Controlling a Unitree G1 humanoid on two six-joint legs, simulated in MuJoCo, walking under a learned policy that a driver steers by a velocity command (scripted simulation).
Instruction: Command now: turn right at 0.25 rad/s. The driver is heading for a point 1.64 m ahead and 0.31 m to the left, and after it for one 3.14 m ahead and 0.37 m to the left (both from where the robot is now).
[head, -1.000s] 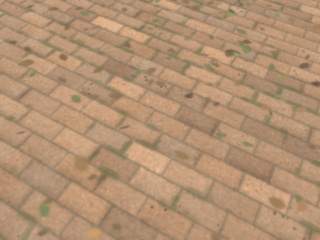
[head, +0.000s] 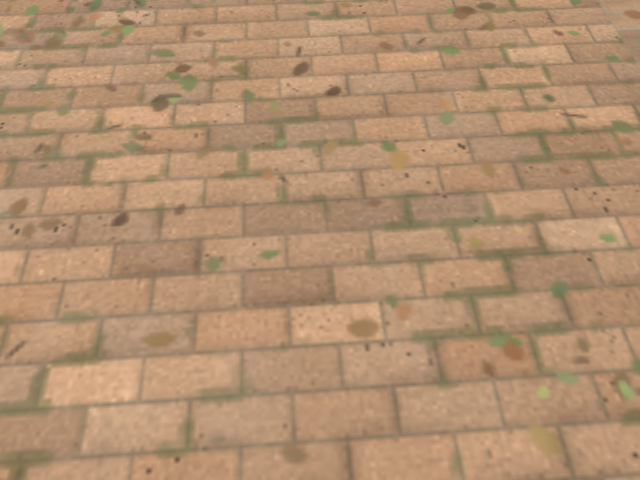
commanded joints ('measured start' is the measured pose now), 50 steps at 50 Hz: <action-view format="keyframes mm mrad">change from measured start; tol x16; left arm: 1 85 129 34 -39 7 -13 3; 26 -179 86 26 4 36 -44 34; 50 2 84 7 119 -18 -141 -24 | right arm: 1 35 -112 -19 -24 0 -23 8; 50 40 -172 -8 -80 -10 -35 7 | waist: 1 32 56 -164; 2 -16 -241 -217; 23 -18 -114 -130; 25 14 331 -112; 29 13 68 -95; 50 19 101 -42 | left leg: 1 -29 128 -100 25 215 90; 3 -184 13 -81 279 -374 -46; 10 -209 -19 -131 502 -218 -87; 20 -146 -14 -31 292 -205 -41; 23 16 -59 4 19 23 28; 25 260 267 -521 -101 690 238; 40 142 109 -388 -155 289 245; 44 76 108 -480 -240 -222 259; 50 -8 104 -439 -193 -299 222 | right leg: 1 288 -39 61 -280 324 -76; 2 420 -286 319 -229 693 -169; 5 162 -252 238 -297 365 -284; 21 203 -311 59 -200 536 -284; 24 32 -189 -96 62 214 -114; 25 -283 -21 -161 365 -303 7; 27 -355 11 53 621 -353 0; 32 -303 5 64 562 -49 23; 50 84 20 -45 -163 52 -90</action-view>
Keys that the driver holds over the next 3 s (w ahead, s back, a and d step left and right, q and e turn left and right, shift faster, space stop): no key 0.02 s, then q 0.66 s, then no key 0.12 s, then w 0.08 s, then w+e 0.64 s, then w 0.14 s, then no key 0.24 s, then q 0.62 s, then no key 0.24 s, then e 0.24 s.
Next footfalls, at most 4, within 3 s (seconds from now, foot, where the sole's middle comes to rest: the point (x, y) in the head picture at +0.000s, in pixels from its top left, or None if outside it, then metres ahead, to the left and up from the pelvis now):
0.02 right None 0.04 -0.13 -0.78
0.48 left None -0.01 0.10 -0.78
1.04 right None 0.09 -0.09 -0.78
1.44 left None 0.32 0.22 -0.78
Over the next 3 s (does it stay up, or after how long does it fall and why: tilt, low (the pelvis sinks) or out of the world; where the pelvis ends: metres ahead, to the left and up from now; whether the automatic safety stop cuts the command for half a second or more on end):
stays up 0.49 0.08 0.00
